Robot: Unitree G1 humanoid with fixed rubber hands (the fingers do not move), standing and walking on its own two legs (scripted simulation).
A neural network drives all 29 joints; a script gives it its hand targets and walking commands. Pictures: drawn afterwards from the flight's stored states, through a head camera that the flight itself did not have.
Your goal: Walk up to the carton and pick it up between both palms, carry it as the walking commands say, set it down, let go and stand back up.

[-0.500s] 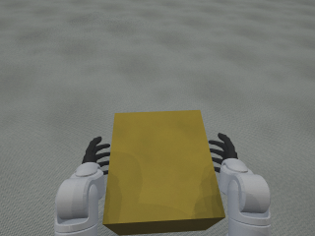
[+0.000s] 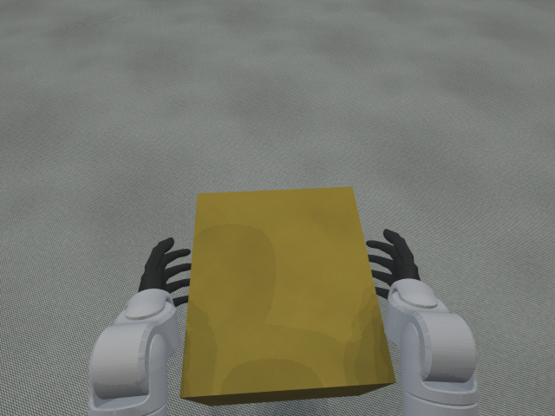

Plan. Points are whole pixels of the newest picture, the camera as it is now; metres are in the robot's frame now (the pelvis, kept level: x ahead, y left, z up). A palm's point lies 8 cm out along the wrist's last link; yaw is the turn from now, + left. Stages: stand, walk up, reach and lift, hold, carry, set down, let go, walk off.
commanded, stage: carry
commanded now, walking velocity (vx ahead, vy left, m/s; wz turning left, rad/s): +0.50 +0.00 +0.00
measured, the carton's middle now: (280, 297) +0.29 +0.01 +0.00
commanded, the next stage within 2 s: none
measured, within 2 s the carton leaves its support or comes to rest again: neither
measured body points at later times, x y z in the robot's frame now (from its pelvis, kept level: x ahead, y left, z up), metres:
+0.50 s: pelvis +0.34 +0.01 +0.00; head +0.37 +0.01 +0.45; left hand +0.62 +0.14 +0.08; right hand +0.60 -0.17 +0.09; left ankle +0.25 +0.11 -0.75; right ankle +0.40 -0.14 -0.71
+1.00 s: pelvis +0.70 -0.04 -0.01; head +0.71 -0.04 +0.44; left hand +0.97 +0.11 +0.08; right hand +0.97 -0.20 +0.08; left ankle +0.81 +0.07 -0.73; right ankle +0.53 -0.13 -0.75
